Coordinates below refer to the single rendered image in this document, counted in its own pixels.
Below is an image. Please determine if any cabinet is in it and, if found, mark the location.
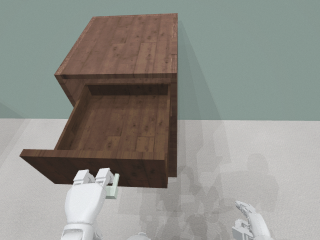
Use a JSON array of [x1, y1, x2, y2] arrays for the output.
[[54, 13, 178, 178]]

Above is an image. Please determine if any robot left forearm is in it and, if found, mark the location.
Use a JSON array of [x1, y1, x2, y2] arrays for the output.
[[61, 222, 95, 240]]

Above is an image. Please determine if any left robot shin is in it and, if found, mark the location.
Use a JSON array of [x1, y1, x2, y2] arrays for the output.
[[138, 232, 147, 237]]

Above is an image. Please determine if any robot right hand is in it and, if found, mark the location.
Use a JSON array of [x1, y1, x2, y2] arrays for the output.
[[232, 200, 271, 240]]

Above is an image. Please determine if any drawer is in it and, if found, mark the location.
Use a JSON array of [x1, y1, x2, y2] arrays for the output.
[[19, 82, 171, 189]]

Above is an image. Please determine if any robot left hand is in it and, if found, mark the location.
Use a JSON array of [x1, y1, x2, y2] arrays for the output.
[[64, 168, 114, 240]]

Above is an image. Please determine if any handle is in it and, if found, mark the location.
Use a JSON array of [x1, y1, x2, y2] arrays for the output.
[[105, 173, 120, 200]]

